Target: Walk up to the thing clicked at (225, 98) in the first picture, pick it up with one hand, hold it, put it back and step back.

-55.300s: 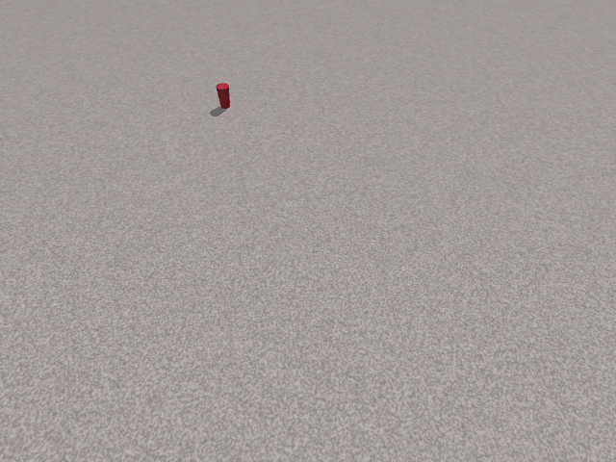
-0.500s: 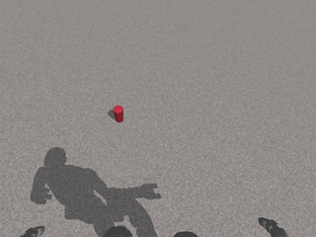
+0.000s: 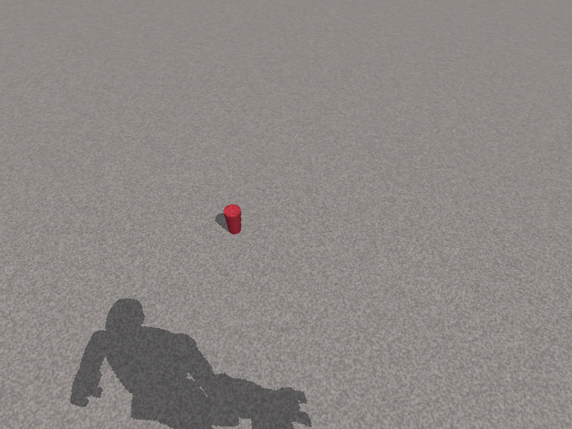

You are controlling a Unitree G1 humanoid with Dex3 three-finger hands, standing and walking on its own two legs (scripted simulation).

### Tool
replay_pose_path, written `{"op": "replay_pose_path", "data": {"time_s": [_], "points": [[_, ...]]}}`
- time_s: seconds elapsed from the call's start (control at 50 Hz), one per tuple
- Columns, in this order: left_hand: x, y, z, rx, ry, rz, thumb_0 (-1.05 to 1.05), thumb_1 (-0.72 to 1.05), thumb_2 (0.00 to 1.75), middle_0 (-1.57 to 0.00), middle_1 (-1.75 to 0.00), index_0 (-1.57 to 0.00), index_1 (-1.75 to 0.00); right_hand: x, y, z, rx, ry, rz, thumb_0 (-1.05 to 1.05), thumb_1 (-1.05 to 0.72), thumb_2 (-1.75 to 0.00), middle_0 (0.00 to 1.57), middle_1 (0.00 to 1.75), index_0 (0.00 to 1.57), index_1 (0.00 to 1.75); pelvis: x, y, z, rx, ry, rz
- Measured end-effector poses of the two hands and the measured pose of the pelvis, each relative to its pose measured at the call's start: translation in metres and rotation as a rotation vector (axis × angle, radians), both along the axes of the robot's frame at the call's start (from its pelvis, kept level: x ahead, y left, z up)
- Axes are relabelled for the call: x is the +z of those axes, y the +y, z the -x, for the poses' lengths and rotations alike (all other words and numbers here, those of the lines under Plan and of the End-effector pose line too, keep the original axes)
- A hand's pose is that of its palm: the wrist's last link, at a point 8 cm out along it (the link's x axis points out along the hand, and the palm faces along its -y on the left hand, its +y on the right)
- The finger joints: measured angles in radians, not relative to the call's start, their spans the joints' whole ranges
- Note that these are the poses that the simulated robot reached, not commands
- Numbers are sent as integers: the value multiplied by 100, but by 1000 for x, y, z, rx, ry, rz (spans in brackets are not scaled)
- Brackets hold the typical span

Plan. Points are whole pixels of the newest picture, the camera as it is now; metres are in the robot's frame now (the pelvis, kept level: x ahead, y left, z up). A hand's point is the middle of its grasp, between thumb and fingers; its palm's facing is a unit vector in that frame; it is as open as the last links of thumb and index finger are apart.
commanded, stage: step back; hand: left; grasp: from above
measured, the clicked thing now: (233, 220) +1.01 +0.26 -0.70
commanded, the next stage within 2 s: stand in 0.56 s
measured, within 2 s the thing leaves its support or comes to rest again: neither
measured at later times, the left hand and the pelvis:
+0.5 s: hand out of the picture +0.14 +0.24 -0.14, palm faces +0.05 -0.92 -0.38, open 7.4 cm; pelvis +0.04 -0.02 +0.00, yaw +3 degrees
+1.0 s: hand out of the picture +0.14 +0.24 -0.14, palm faces +0.03 -0.95 -0.32, open 7.4 cm; pelvis +0.06 -0.01 +0.02, yaw +2 degrees
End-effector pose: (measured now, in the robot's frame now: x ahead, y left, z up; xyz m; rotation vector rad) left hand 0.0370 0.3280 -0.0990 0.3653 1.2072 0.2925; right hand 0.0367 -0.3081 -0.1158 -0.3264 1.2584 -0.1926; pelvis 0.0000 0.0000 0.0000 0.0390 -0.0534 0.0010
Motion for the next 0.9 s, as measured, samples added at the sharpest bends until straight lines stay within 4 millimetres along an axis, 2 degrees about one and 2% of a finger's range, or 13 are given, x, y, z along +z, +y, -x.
{"op": "replay_pose_path", "data": {"time_s": [0.08, 0.16, 0.22, 0.28, 0.36, 0.42, 0.54, 0.6, 0.68, 0.9], "points": [[1, -5, -24, -28, -22, 31, 1, 90, 90, -20, -30, -21, -30, 14, 1, -5, -15, -50, 14, 1, -90, -89, 21, 30, 21, 30, 7, 1, -6, 7, 0, 29], [2, -14, -52, -59, -73, 49, 0, 91, 90, -20, -30, -20, -30, 20, -8, -11, -20, -63, 31, 0, -90, -89, 21, 30, 21, 30, 8, -5, -13, 1, -6, 28], [2, -25, -70, -75, -99, 46, 0, 91, 90, -20, -30, -20, -30, 15, -19, -18, -26, -61, 36, 0, -90, -89, 21, 30, 21, 30, 5, -13, -18, -5, -12, 28], [-3, -37, -81, -74, -119, 29, 0, 91, 90, -20, -30, -20, -30, 1, -31, -30, -36, -62, 33, 0, -90, -89, 21, 30, 21, 30, -5, -23, -24, -7, -25, 42], [-2, -52, -84, -63, -122, 35, 0, 90, 90, -20, -30, -21, -30, -10, -29, -48, -22, -53, 11, 0, -90, -89, 21, 30, 20, 29, -6, -29, -30, 13, -19, 44], [1, -55, -87, -51, -128, 43, 0, 90, 90, -20, -30, -21, -30, -13, -25, -57, 8, -34, -4, 0, -91, -89, 21, 30, 20, 29, -4, -27, -33, 27, -5, 40], [-3, -38, -88, -13, -113, 41, 0, 90, 90, -20, -30, -21, -30, -15, -13, -61, 49, 29, 3, 0, -91, -89, 21, 30, 20, 29, -5, -17, -39, 54, 21, 39], [-7, -27, -86, 11, -79, 45, 0, 90, 90, -20, -30, -21, -30, -9, -4, -60, 38, 36, 9, 0, -91, -89, 21, 30, 20, 29, -2, -11, -44, 35, 12, 6], [-10, -24, -86, 16, -37, 72, 0, 90, 90, -20, -30, -21, -30, 2, 4, -69, 27, 19, 8, 0, -90, -89, 21, 30, 21, 29, 5, -6, -52, 30, 12, 32], [-8, -37, -97, -12, -35, 123, 0, 91, 90, -20, -30, -20, -30, 22, 13, -124, 46, -106, 4, 0, -90, -89, 21, 30, 21, 29, 16, -3, -60, 32, -9, 35]]}}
